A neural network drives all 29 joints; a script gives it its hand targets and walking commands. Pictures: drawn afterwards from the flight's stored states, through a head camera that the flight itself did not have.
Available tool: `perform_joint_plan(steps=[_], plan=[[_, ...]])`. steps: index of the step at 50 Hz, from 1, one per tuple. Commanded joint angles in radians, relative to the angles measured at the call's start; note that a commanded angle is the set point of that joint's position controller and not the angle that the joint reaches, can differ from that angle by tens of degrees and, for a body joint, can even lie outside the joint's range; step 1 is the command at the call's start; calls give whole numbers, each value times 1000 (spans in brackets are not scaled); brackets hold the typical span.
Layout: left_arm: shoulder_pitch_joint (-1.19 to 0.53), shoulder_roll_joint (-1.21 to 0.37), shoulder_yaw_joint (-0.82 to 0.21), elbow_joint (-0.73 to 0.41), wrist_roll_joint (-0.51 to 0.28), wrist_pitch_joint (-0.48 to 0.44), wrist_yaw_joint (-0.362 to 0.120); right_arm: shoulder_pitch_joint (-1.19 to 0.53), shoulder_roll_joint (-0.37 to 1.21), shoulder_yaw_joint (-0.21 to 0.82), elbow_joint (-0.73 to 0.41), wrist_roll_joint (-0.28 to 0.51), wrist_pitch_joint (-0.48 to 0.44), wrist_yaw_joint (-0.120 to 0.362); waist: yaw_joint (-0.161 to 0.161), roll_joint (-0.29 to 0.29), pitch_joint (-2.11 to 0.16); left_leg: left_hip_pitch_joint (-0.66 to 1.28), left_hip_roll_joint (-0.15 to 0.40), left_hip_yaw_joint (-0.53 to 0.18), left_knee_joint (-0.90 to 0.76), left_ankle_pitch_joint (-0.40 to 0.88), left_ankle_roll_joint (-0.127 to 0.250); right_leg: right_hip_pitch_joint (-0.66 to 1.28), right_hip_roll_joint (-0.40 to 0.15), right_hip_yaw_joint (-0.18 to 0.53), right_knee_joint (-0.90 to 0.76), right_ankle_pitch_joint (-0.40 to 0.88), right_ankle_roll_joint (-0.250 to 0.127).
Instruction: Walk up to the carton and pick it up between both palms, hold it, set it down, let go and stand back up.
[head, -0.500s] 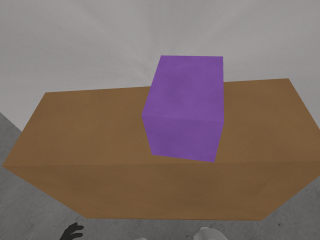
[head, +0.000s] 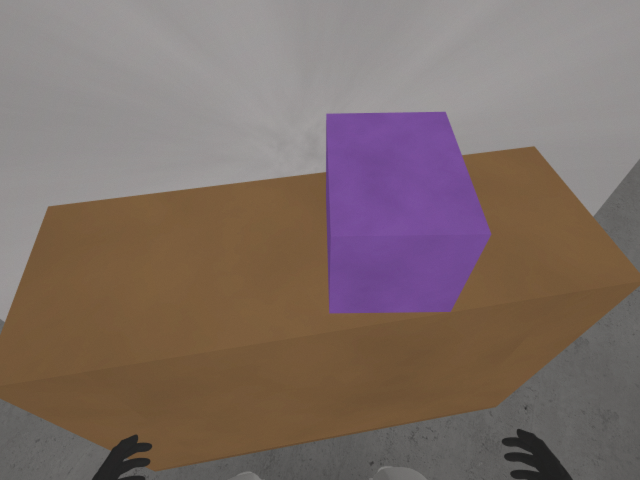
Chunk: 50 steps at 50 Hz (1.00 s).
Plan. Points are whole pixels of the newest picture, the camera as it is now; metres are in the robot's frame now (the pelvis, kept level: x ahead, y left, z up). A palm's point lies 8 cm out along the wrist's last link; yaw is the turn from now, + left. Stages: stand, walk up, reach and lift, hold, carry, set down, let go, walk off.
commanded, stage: walk up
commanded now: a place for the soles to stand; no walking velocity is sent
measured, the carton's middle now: (387, 211) +0.48 -0.09 +0.04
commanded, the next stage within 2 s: none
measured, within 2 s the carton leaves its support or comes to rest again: neither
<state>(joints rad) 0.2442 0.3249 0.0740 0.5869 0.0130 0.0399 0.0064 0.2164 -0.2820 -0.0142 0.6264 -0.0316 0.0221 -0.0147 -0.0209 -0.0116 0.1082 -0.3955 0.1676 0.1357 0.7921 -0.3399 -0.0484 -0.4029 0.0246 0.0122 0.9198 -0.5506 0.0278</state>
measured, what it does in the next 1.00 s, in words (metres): steps on the spot: right foot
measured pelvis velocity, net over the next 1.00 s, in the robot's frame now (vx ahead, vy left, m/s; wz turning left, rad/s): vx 0.02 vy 0.02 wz -0.15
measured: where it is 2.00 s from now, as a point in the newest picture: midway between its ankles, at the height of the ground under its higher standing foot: outside the picture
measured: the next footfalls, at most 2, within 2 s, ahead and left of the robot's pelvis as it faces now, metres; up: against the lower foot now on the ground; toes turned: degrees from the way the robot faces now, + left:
right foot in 0.02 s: +0.06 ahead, -0.11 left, +0.00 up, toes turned +0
right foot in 1.46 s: +0.07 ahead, -0.19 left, +0.00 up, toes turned -3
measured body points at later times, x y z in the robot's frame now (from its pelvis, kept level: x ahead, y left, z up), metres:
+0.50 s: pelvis +0.01 +0.00 +0.02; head +0.01 +0.00 +0.47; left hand +0.16 +0.25 -0.08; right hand +0.07 -0.27 -0.09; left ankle +0.03 +0.15 -0.70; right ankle +0.02 -0.11 -0.70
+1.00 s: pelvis +0.02 +0.02 +0.02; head +0.03 +0.02 +0.47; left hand +0.18 +0.25 -0.08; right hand +0.09 -0.26 -0.08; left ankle +0.03 +0.15 -0.70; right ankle +0.02 -0.11 -0.70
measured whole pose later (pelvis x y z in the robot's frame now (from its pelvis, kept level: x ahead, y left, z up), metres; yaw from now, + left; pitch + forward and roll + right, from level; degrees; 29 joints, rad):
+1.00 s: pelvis +0.02 +0.02 +0.02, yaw -9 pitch -1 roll +1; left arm 0.25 0.27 0.02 0.68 0.00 0.02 -0.03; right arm 0.30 -0.29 -0.01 0.63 -0.01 0.01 0.00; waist 0.00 -0.01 0.03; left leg -0.23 0.10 0.15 0.60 -0.34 -0.03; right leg -0.28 0.06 0.14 0.63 -0.32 0.00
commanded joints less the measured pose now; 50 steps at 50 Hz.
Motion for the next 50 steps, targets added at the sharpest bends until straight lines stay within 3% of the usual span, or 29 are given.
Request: perform_joint_plan(steps=[1,2,3,4,5,7,8,9,10,11,12,13,15,18,21,24,25,26,28,32,34,36,39,46,49,50], plan=[[103,97,39,-58,7,-44,-21,35,-191,-48,-75,21,-8,1,49,122,-197,12,122,-130,-108,279,127,301,-42,88,-454,326,-71],[65,179,56,-76,7,-49,-20,71,-131,-26,-104,40,-12,8,38,-99,-217,-131,14,-24,21,27,41,342,-216,386,-496,290,-151],[19,218,66,-82,-12,-42,-20,14,-146,-33,-103,45,4,-5,72,-165,-148,-40,-72,-70,108,-287,33,62,-304,473,-543,160,-280],[-8,165,48,-71,-8,-40,-18,1,-155,-40,-96,33,17,-9,69,-100,-97,5,-64,-117,154,-285,38,-22,-287,476,-583,-16,-295],[-33,134,35,-72,-6,-39,-10,-1,-152,-44,-97,38,13,-5,56,-84,-44,-61,-82,-118,103,-266,42,21,-238,385,-580,27,-269],[-86,138,22,-73,1,-30,0,133,-128,-40,-59,35,-10,-1,1,-147,-60,4,-84,-86,-65,-98,61,26,-203,292,-506,155,-213],[-110,125,13,-79,-9,-24,-6,167,-136,-45,-54,27,-25,-2,-17,-128,-80,112,-90,-89,-184,18,71,-28,-184,280,-479,130,-179],[-124,90,-4,-73,-15,-22,-14,169,-152,-46,-53,22,-39,0,-16,-93,-84,163,-65,-133,-273,89,76,-42,-145,225,-427,151,-139],[-111,60,-10,-85,-24,-18,-22,141,-188,-54,-67,20,-49,2,2,-31,-84,117,-12,-202,-347,-16,88,-28,-92,167,-393,101,-102],[-67,51,-8,-65,-25,-15,-29,97,-213,-59,-69,20,-46,9,38,6,-63,14,19,-273,-400,-231,111,50,-52,154,-382,48,-79],[-35,60,-2,-52,-19,-18,-31,75,-208,-56,-71,21,-40,13,53,22,-40,-59,26,-279,-414,-289,110,111,-52,163,-391,63,-76],[-37,76,3,-41,-16,-23,-35,79,-191,-49,-71,26,-39,16,49,14,-14,-83,11,-249,-422,-270,95,123,-58,182,-403,94,-81],[-46,80,5,-23,-19,-36,-36,95,-179,-43,-76,27,-43,18,45,28,-11,-23,-23,-189,-388,-129,67,101,-79,201,-440,165,-86],[-52,79,0,-15,-16,-44,-31,149,-160,-42,-67,30,-44,22,19,-6,-45,77,-38,-153,-354,-77,66,62,-88,221,-482,152,-89],[-41,76,-4,-5,-22,-48,-31,158,-150,-40,-75,25,-51,17,11,-13,-109,167,-45,-127,-327,8,76,64,-92,220,-491,242,-83],[-44,68,-10,2,-18,-48,-30,140,-152,-38,-81,22,-53,16,18,4,-86,162,-26,-127,-339,54,80,73,-80,204,-470,324,-79],[-30,69,-13,5,-19,-47,-31,142,-158,-38,-85,23,-54,15,20,-22,-115,184,-16,-136,-333,70,79,86,-81,193,-451,375,-76],[-30,71,-9,6,-17,-48,-29,151,-157,-37,-79,24,-55,14,15,-10,-122,180,-19,-121,-326,109,79,100,-82,200,-447,419,-79],[-28,82,-7,4,-13,-47,-28,154,-148,-37,-83,26,-50,15,11,-37,-138,186,-26,-107,-313,109,77,111,-83,199,-445,436,-81],[-24,64,-15,7,-16,-44,-27,121,-156,-39,-88,24,-46,11,22,-5,-133,202,-16,-93,-301,172,86,92,-75,197,-427,520,-80],[-27,78,-11,-1,-15,-41,-25,127,-159,-37,-85,26,-44,12,16,-17,-118,187,-7,-97,-311,142,86,88,-67,195,-420,489,-81],[-6,78,-13,13,-14,-41,-27,108,-163,-43,-96,22,-38,12,19,30,-113,203,-19,-79,-297,161,81,76,-71,204,-423,514,-83],[-14,79,-11,9,-10,-43,-24,126,-155,-42,-87,25,-39,12,12,-14,-149,217,-7,-87,-302,175,94,101,-62,198,-403,531,-81],[-2,74,-11,1,-10,-36,-28,96,-172,-47,-92,24,-32,13,23,22,-120,204,-1,-80,-319,114,97,91,-50,200,-394,489,-76],[-20,86,-6,1,-12,-40,-26,101,-161,-45,-88,28,-34,11,18,-8,-111,210,-1,-77,-321,124,97,76,-46,204,-390,509,-78],[-15,79,-7,2,-9,-39,-25,99,-167,-46,-83,22,-33,12,19,16,-123,202,4,-75,-328,100,103,88,-50,203,-398,486,-79]])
